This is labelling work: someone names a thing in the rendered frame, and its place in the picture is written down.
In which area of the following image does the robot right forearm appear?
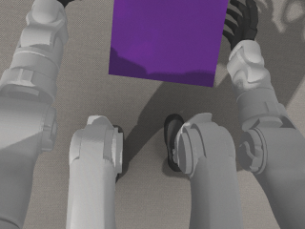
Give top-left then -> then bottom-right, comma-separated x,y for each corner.
227,39 -> 305,139

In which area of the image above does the right robot upper arm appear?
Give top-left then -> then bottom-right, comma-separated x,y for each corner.
237,127 -> 305,229

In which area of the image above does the robot left forearm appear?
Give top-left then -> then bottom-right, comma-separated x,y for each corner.
0,0 -> 69,105

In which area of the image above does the robot right hand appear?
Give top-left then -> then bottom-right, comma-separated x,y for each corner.
222,0 -> 258,51

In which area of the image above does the robot left thigh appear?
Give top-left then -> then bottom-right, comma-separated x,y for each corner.
66,124 -> 123,229

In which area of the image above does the right robot foot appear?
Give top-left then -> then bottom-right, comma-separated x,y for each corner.
164,114 -> 184,172

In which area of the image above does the carton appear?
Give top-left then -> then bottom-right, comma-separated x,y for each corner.
108,0 -> 229,87

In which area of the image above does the left robot upper arm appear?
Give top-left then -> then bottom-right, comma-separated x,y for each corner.
0,96 -> 58,229

